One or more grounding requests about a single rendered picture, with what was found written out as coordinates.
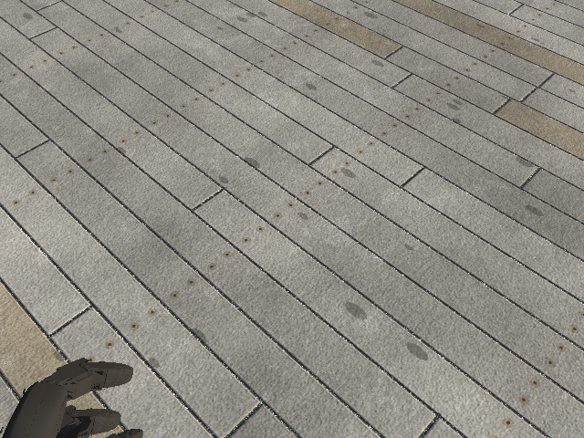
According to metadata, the left robot hand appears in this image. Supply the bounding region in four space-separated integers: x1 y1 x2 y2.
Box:
0 358 143 438

